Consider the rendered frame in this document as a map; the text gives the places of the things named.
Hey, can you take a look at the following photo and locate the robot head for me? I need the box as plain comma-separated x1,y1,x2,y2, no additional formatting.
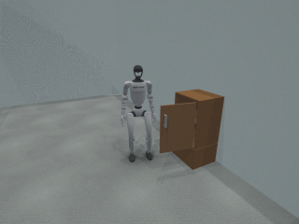
132,65,144,83

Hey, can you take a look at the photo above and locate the right robot upper arm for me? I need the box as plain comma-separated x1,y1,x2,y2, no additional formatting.
122,81,131,101

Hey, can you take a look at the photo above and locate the robot right forearm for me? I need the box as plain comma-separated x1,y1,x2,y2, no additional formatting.
121,96,127,115

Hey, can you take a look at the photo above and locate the handle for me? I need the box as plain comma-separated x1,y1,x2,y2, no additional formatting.
164,114,167,128

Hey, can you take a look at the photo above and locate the robot left forearm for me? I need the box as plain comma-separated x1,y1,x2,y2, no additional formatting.
149,95,155,113

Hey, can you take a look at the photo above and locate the cupboard door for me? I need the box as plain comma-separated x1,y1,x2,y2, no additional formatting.
159,102,197,154

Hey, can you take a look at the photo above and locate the left robot foot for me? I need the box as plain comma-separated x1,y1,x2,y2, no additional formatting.
146,151,153,161

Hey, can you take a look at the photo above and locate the robot left hand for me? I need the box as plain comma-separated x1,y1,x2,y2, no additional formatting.
151,112,156,124

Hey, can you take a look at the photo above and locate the left robot upper arm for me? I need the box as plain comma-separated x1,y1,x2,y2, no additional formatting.
146,80,152,99

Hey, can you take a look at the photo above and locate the robot right hand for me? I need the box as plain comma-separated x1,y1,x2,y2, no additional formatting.
121,114,127,127

